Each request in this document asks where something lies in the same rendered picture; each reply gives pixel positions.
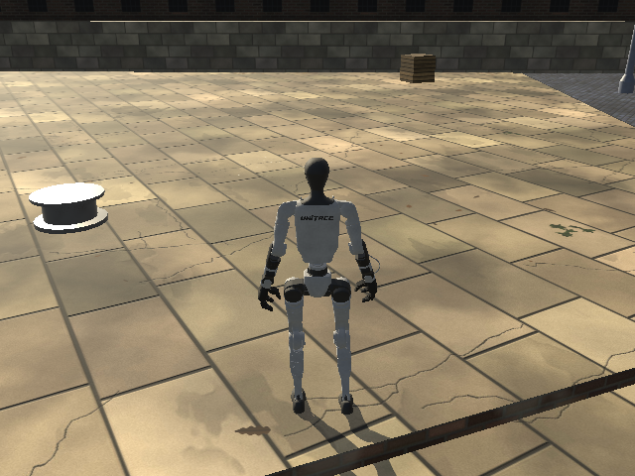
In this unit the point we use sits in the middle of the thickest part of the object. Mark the left robot hand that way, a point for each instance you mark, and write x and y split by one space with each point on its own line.
263 296

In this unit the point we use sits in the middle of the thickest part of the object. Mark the right robot forearm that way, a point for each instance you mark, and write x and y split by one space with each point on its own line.
365 265

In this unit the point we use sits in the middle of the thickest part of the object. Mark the right robot hand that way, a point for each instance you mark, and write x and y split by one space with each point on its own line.
369 287

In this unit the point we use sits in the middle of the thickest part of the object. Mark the robot head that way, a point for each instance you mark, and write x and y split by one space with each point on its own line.
316 171

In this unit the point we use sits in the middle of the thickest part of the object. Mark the left robot upper arm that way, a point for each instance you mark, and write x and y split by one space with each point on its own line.
286 210

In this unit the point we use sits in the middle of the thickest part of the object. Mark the left robot forearm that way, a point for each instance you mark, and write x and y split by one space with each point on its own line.
270 270

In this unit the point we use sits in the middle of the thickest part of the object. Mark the left robot thigh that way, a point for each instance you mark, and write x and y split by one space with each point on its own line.
294 302

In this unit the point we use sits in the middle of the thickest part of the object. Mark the right robot upper arm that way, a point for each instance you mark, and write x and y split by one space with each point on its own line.
348 210

